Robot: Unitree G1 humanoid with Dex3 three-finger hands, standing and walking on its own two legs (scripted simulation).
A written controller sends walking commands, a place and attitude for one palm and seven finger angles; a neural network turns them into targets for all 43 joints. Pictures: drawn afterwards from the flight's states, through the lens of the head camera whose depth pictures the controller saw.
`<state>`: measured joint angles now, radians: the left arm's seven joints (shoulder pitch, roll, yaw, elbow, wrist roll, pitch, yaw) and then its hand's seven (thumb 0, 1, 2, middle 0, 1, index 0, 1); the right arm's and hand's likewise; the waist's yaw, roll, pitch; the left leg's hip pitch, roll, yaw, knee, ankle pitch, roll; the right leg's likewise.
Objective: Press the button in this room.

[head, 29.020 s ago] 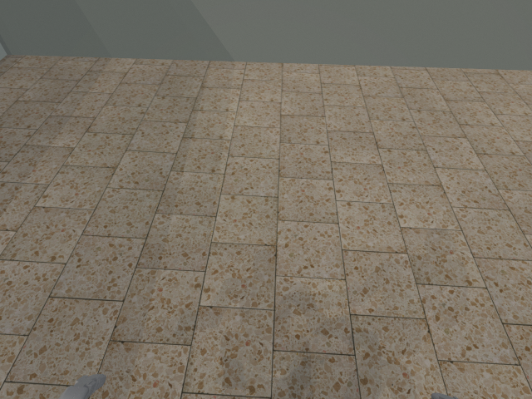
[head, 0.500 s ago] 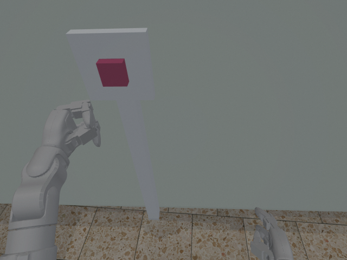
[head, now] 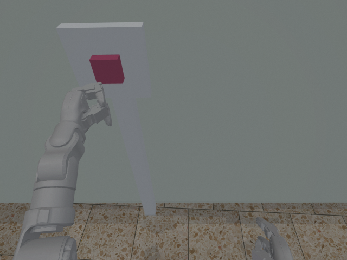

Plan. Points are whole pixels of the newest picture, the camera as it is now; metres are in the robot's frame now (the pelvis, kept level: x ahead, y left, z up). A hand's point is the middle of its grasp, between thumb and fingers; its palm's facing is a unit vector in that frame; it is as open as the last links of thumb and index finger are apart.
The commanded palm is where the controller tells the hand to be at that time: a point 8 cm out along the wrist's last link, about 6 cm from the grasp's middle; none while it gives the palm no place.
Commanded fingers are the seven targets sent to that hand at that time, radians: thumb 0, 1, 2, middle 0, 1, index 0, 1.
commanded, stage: aim a knuckle at the button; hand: left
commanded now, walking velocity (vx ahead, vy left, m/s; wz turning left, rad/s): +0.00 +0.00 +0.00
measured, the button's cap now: (108, 68) +0.50 +0.20 +0.22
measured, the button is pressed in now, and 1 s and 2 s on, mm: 0 0 12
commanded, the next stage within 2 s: press the button with the knuckle in 0.94 s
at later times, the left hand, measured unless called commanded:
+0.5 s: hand (117, 101) +0.42 +0.17 +0.18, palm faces +0.09 -1.00 +0.01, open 3.1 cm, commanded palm +0.38 +0.21 +0.18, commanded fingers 0.00 0.90 0.90 -1.30 -1.50 -1.30 -1.50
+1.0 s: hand (118, 103) +0.41 +0.16 +0.17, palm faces +0.10 -0.99 +0.00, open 3.1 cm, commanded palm +0.38 +0.21 +0.18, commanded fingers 0.00 0.90 0.90 -1.30 -1.50 -1.30 -1.50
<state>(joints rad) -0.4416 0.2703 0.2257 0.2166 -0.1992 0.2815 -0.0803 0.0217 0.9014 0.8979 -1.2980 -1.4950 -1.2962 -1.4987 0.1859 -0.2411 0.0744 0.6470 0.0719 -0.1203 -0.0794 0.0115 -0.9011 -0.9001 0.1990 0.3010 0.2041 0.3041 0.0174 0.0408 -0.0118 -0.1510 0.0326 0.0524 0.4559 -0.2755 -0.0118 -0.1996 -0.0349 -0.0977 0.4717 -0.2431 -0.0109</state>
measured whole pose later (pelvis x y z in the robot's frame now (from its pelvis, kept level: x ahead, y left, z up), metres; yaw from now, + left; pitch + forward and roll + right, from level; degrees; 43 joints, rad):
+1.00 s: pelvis +0.00 +0.00 +0.00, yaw -1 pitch +0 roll +0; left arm -0.58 0.26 0.24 0.48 -0.16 0.16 -0.04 0.02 0.90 0.90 -1.30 -1.49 -1.30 -1.50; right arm 0.21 -0.24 0.06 0.63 0.07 -0.08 -0.07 0.01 -0.90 -0.90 0.20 0.30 0.20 0.30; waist -0.01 0.03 -0.02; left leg -0.18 0.04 0.07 0.44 -0.27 -0.01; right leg -0.23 -0.02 -0.08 0.46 -0.23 -0.01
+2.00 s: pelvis -0.02 +0.00 +0.00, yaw -1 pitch +4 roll +0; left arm -0.92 0.38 0.30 1.02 -0.10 -0.07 -0.10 0.05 0.84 0.89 -1.30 -1.50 -1.44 -1.50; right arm 0.32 -0.27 0.05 0.70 0.06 -0.11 -0.07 0.01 -0.90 -0.90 0.20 0.30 0.20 0.30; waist -0.07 0.02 -0.01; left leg -0.31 0.04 0.06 0.50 -0.26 -0.01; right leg -0.35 -0.02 -0.08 0.48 -0.20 -0.01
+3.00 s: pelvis -0.02 +0.00 +0.00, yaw -2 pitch +4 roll +0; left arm -0.79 0.35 0.31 0.87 -0.14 -0.08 -0.10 0.05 0.89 0.89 -1.30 -1.50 -1.40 -1.50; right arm 0.33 -0.27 0.04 0.67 0.06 -0.14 -0.05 0.01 -0.90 -0.90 0.20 0.30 0.20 0.30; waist -0.05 0.03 -0.04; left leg -0.30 0.05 0.08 0.51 -0.27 -0.01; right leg -0.35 -0.02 -0.06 0.50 -0.21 -0.01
